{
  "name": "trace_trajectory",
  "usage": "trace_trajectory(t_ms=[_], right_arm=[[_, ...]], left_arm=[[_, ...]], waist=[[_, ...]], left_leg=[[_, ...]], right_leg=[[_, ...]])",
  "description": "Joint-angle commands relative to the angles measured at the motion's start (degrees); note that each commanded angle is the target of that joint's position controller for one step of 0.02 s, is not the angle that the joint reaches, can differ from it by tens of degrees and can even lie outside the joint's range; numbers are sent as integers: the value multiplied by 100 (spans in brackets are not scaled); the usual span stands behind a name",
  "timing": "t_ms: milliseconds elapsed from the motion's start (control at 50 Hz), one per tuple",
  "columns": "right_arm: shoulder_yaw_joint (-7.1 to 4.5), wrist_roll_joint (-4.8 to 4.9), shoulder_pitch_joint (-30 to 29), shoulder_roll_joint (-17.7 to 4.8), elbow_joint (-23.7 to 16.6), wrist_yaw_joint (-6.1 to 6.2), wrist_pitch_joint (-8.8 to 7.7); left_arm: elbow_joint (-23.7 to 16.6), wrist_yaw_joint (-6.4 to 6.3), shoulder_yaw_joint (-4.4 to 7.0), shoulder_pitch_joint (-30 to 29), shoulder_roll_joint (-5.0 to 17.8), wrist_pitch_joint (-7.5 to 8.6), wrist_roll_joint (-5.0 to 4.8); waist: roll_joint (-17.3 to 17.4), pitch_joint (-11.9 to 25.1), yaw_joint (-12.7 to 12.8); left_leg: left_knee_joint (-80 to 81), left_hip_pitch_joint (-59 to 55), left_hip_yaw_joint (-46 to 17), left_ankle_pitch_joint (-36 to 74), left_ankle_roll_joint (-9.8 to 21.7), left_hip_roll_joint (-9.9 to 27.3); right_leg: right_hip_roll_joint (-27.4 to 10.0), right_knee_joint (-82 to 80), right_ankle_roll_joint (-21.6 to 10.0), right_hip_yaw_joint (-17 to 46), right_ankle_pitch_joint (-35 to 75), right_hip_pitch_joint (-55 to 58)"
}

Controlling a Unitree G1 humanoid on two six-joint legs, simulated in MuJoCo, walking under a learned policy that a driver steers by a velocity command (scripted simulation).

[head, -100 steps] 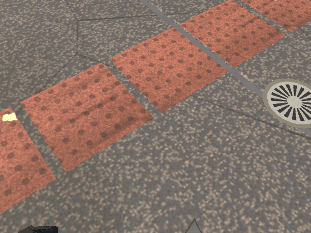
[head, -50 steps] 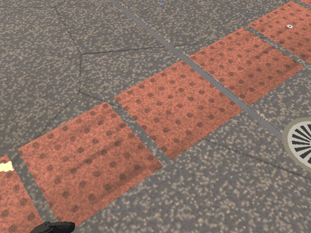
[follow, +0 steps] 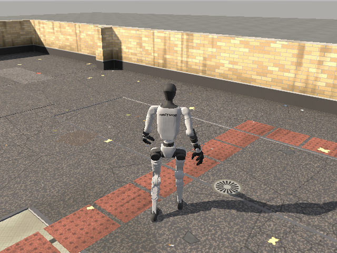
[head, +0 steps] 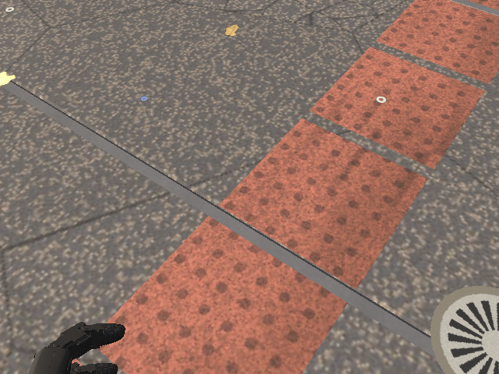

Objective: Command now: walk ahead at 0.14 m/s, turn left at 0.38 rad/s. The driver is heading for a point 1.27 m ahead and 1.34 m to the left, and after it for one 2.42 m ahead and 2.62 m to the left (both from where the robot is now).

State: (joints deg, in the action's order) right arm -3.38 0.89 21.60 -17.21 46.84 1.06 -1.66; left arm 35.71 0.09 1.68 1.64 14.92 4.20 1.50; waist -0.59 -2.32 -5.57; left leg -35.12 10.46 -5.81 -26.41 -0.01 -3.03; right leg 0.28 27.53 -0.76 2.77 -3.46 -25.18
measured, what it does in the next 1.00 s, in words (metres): steps on the spot, turning left: left foot, then right foot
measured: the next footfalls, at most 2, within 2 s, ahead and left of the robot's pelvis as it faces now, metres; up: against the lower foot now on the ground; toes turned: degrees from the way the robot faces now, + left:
left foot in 0.38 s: +0.07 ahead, +0.14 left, +0.00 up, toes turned +16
right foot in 0.88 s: +0.15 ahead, -0.07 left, +0.00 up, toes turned +36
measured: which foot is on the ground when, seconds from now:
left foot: up 0.00-0.36, down 0.38-0.88, up 0.90-1.00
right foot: down 0.00-0.38, up 0.40-0.86, down 0.88-1.00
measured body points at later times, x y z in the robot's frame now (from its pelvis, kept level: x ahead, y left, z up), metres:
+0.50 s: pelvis +0.04 +0.03 +0.01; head +0.06 +0.08 +0.46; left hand +0.10 +0.35 -0.11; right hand +0.25 -0.20 -0.07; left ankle +0.03 +0.12 -0.73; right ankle +0.09 -0.11 -0.66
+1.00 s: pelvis +0.06 +0.00 +0.01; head +0.09 +0.01 +0.46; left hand +0.02 +0.32 -0.08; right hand +0.35 -0.16 -0.08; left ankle -0.02 +0.10 -0.66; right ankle +0.12 -0.09 -0.73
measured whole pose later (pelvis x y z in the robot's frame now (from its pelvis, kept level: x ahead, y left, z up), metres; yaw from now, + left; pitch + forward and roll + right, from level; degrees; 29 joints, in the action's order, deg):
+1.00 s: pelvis +0.06 +0.00 +0.01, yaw +36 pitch +1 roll +0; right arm -5.6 0.9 11.3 -20.9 34.9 1.5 3.3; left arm 43.3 -1.0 4.1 7.6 15.8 0.2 0.6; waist 3.1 -2.5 -0.2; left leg -61.4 29.1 -7.9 -26.3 -2.9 -5.9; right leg 0.8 26.2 -0.9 0.6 -14.1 -13.3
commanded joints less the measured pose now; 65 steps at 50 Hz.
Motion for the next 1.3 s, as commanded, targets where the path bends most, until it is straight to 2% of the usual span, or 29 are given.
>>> trace_trajectory(t_ms=[20, 40, 60, 120, 220, 280, 360, 380, 400, 420, 440, 480, 500, 540, 640, 780, 840, 860, 880, 900, 920, 940, 980, 1040, 1120, 1220, 1260, 1280, 1300], right_arm=[[-66, 24, 787, -586, -404, 31, -2], [-173, 70, 334, -826, -452, 70, 108], [-204, 64, 88, -807, -485, 128, 228], [-222, 5, 52, -603, -596, 195, 494], [-136, -48, -479, -352, -945, 71, 481], [-146, -33, -659, -473, -1095, -47, 490], [-239, -51, -412, -599, -1079, -140, 509], [-315, -87, -268, -790, -1051, -107, 504], [-469, -91, -232, -1461, -1182, 11, 492], [-472, -263, -395, -1698, -1392, -19, 393], [-409, -327, -470, -1431, -1389, -62, 269], [-330, -137, -1007, -1107, -1431, -37, 172], [-279, -67, -1171, -1002, -1467, -4, 182], [-221, -90, -1145, -892, -1519, 53, 207], [-289, -61, -967, -1025, -1549, 134, 279], [-349, -38, -1162, -1104, -1662, 51, 379], [-345, 67, -1411, -1053, -1714, 59, 429], [-321, 90, -1383, -951, -1721, 79, 436], [-247, 23, -1078, -651, -1700, 69, 434], [-301, 61, -1030, -773, -1849, 73, 387], [-445, -57, -901, -1237, -1727, 77, 345], [-522, -13, -845, -1358, -1587, 56, 364], [-483, -18, -739, -1074, -1434, 70, 474], [-359, 74, -1069, -741, -1603, 18, 485], [-243, 18, -1374, -572, -1802, -49, 464], [-255, 32, -1203, -658, -1840, -145, 506], [-299, 27, -894, -656, -1755, -180, 533], [-368, 11, -670, -778, -1675, -148, 533], [-511, 24, -414, -1226, -1668, -77, 511]], left_arm=[[-143, -65, 375, 1307, 1032, -184, -33], [-164, -61, 302, 1059, 775, -232, -102], [-145, -65, 258, 714, 662, -264, -108], [-78, -77, 276, 136, 712, -278, 15], [120, -181, 356, 76, 836, -285, -44], [233, -165, 425, 143, 1037, -353, -97], [408, -142, 456, 169, 1085, -429, -286], [548, -130, 420, 448, 886, -456, -275], [474, -91, 327, 642, 528, -470, -43], [196, -158, 368, 67, 691, -459, -11], [194, -194, 437, -145, 884, -475, -86], [413, -269, 497, 185, 893, -516, -120], [459, -293, 516, 268, 924, -524, -74], [483, -261, 508, 377, 841, -489, -118], [418, -209, 420, 118, 672, -432, -166], [415, -56, 428, 215, 784, -304, -231], [508, 14, 461, 597, 798, -233, -227], [561, 5, 511, 780, 931, -227, -188], [516, -32, 583, 857, 1297, -264, -97], [534, -33, 628, 727, 1606, -307, 57], [371, -56, 549, 490, 1280, -281, 52], [288, -103, 455, 197, 970, -285, -2], [238, -166, 391, -6, 799, -314, -143], [298, -242, 384, 327, 865, -406, -96], [329, -225, 475, 533, 1143, -492, -97], [354, -90, 560, 465, 1390, -504, -232], [381, -71, 557, 355, 1377, -480, -354], [478, -56, 513, 560, 1199, -452, -373], [519, -32, 434, 817, 909, -429, -208]], waist=[[-1273, 2247, 647], [-851, 1604, 670], [-636, 1224, 588], [-850, 659, 336], [-693, 756, 463], [-694, 794, 521], [-550, 748, 296], [-101, 636, 298], [1671, 545, 532], [1897, 460, 262], [1241, 523, 189], [749, 530, 512], [799, 560, 577], [820, 769, 630], [850, 752, 449], [1026, 714, 422], [969, 796, 682], [799, 846, 727], [-253, 1004, 548], [-1610, 593, 396], [-1104, 538, 438], [-787, 462, 339], [-657, 292, 363], [-777, 264, 612], [-884, 483, 844], [-980, 530, 758], [-876, 554, 500], [-619, 622, 418], [488, 770, 425]], left_leg=[[-2961, 2283, -111, -1499, -241, 127], [-3313, 2599, 1, -1107, -341, 290], [-3351, 2694, 88, -739, -430, 433], [-3237, 1958, 309, -3, -598, 562], [-1891, 1491, 479, 573, -458, 747], [-1270, 1136, 646, 671, -303, 720], [277, 244, 926, 1357, 128, 441], [884, -169, 575, 1905, 351, 492], [1417, -807, -1391, 3697, 944, 1902], [1728, -308, -2502, 3762, 1946, 2576], [1803, -220, -2119, 3320, 1891, 2297], [1661, -258, -1463, 2809, 1287, 1757], [1615, -215, -1319, 3063, 1204, 1652], [1547, -247, -1190, 3476, 1215, 1486], [1443, -547, -1471, 2982, 1245, 1368], [1291, -178, -2306, 2923, 1306, 1254], [981, -68, -2419, 3004, 1044, 986], [757, 309, -2258, 2431, 791, 756], [-287, 1039, -1553, 757, 443, 207], [-1351, 2201, -446, -1020, 88, -619], [-2583, 2286, -482, -967, -161, -150], [-3016, 2251, -440, -568, -241, -60], [-3486, 2488, -321, 49, -439, -3], [-3086, 2619, 114, 383, -597, 145], [-1908, 2258, 394, 320, -649, 481], [-570, 1233, 829, 509, -385, 459], [511, 588, 984, 1243, -108, 338], [1073, -59, 891, 1817, 95, 232], [1352, -1097, -177, 3515, 426, 892]], right_leg=[[-2600, -216, -1603, 2510, 3070, 3561], [-2207, -438, -1408, 2042, 1900, 3097], [-1938, -649, -1257, 1661, 1135, 2581], [-1541, -1204, -1233, 712, 427, 1087], [-1673, -1263, -1353, 99, 579, 1138], [-1838, -1185, -1331, -14, 553, 1266], [-1712, -479, -787, -371, -34, 1175], [-1424, 176, -361, -699, -679, 782], [-626, 1951, 313, -1378, -2433, -517], [44, 3137, 474, -583, -3530, -1334], [-77, 3711, 389, -87, -3224, -1381], [-214, 3709, 320, 105, -2302, -1397], [-190, 3751, 375, 98, -2024, -1304], [-67, 3824, 466, 95, -1706, -1037], [44, 2379, 606, 209, -1517, -856], [247, 1051, 482, 289, -1817, 137], [250, -334, 300, 182, -1023, 937], [-69, -792, 160, 300, -372, 1547], [-1201, -952, -273, 1278, 130, 2247], [-2146, -1112, -1267, 2556, 1095, 2039], [-2425, -1099, -1607, 2526, 1106, 1781], [-2056, -1015, -1391, 1918, 909, 1653], [-1540, -929, -1070, 1155, 628, 1754], [-1358, -977, -1153, 561, 964, 2052], [-1611, -923, -1257, 312, 1240, 2467], [-1786, -719, -1129, -32, 1420, 2154], [-1736, -282, -850, -248, 1190, 1966], [-1554, 207, -531, -498, 716, 1610], [-1097, 1451, -8, -1017, -617, 588]])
